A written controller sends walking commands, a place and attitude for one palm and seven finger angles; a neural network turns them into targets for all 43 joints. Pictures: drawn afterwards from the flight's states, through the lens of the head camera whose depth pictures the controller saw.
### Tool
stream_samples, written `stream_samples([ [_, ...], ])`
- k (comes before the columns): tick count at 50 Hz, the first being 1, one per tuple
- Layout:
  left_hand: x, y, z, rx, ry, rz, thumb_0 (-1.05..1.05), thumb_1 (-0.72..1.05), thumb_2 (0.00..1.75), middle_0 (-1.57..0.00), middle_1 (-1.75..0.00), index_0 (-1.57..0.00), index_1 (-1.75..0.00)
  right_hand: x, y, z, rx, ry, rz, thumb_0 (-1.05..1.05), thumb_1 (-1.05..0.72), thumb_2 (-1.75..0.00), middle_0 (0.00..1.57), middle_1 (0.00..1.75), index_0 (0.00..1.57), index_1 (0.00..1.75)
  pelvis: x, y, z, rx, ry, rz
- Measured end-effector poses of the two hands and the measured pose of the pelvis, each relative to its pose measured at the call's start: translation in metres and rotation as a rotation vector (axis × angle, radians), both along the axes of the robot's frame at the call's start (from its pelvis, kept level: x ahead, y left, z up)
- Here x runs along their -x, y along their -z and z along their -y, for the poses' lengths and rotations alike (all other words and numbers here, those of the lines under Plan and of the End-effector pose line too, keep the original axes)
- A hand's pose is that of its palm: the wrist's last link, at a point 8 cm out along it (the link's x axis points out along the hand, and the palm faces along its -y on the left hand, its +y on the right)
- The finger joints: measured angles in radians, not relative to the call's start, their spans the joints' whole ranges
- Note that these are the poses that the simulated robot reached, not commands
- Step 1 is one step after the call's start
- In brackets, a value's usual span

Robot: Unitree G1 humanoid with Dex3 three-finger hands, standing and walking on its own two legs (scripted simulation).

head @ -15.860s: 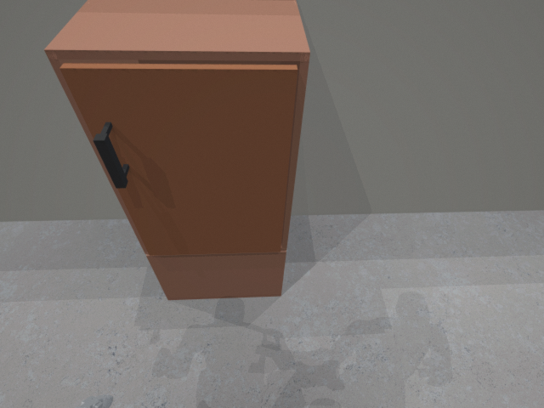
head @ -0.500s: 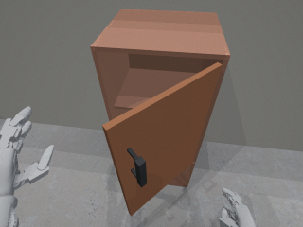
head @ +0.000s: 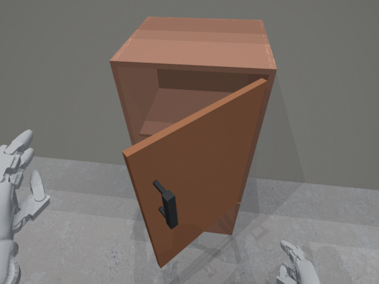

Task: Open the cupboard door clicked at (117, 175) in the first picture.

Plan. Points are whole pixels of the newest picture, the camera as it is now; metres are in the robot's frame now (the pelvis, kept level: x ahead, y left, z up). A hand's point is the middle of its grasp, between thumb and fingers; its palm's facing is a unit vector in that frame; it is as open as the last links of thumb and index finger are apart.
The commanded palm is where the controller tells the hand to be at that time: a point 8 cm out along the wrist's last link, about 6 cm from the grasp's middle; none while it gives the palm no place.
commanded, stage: step back with the hand held close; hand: left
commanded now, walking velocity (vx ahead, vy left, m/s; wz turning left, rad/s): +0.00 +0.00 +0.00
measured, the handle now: (165, 204) +0.28 +0.10 +0.01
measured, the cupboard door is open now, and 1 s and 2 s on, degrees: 48 48 48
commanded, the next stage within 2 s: stop stepping back and stand still in 1.16 s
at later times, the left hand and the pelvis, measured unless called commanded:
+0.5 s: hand (34, 216) +0.16 +0.27 +0.16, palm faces +0.37 -0.78 -0.51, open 7.4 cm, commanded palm +0.10 +0.31 +0.17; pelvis -0.05 +0.01 -0.01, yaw -1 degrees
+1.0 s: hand out of the picture +0.06 +0.23 +0.16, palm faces +0.30 -0.82 -0.48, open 7.4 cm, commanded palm +0.00 +0.28 +0.17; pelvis -0.14 -0.01 -0.01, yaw -2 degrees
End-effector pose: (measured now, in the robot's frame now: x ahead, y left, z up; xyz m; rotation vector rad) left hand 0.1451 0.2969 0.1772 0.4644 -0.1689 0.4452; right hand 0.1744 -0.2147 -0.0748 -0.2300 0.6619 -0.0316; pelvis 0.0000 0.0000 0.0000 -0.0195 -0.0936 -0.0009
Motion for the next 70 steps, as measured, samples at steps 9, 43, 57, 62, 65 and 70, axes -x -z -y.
stream_samples([
  [9,-0.003,0.0,0.003,-0.049,0.01,0.004,0.01,0.89,0.9,-0.21,-0.3,-0.21,-0.31,0.011,-0.001,0.014,0.003,0.038,-0.01,0.01,-0.9,-0.89,0.2,0.3,0.2,0.3,0.013,0.002,0.009,0.004,0.002,-0.056],
  [43,0.079,0.01,0.017,-0.087,0.096,-0.007,0.01,0.89,0.9,-0.2,-0.3,-0.21,-0.31,0.112,0.009,0.014,0.009,0.092,-0.053,0.01,-0.9,-0.89,0.2,0.3,0.2,0.3,0.117,0.009,0.01,-0.007,0.023,-0.131],
  [57,0.154,0.01,-0.011,-0.112,0.122,0.048,0.01,0.89,0.9,-0.21,-0.3,-0.21,-0.31,0.191,-0.019,0.041,0.175,0.16,-0.039,0.01,-0.9,-0.89,0.2,0.3,0.2,0.3,0.187,0.011,-0.005,0.015,0.002,-0.128],
  [62,0.191,0.012,-0.015,-0.11,0.14,-0.011,0.01,0.89,0.9,-0.21,-0.3,-0.21,-0.31,0.228,-0.017,0.015,0.131,0.119,-0.035,0.01,-0.9,-0.89,0.2,0.3,0.2,0.3,0.225,0.006,-0.013,0.009,0.023,-0.119],
  [65,0.217,0.0,-0.007,-0.123,0.176,0.019,0.01,0.89,0.9,-0.21,-0.3,-0.21,-0.31,0.255,-0.015,-0.002,0.082,0.101,-0.025,0.01,-0.9,-0.89,0.2,0.3,0.2,0.3,0.246,0.003,-0.014,0.019,0.037,-0.112],
  [70,0.257,-0.013,-0.002,-0.138,0.156,0.063,0.01,0.89,0.9,-0.21,-0.3,-0.21,-0.31,0.301,-0.012,-0.016,0.017,0.099,-0.016,0.01,-0.9,-0.89,0.2,0.3,0.2,0.3,0.282,0.002,-0.006,0.02,0.037,-0.105],
])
